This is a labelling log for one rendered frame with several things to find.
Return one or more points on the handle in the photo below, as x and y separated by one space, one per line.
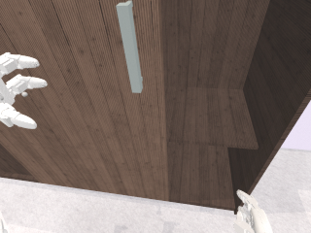
128 36

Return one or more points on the left robot hand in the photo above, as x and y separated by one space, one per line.
16 85

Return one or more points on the right robot hand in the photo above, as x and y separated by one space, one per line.
256 218

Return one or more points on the wardrobe door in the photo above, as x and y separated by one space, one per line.
92 131
9 164

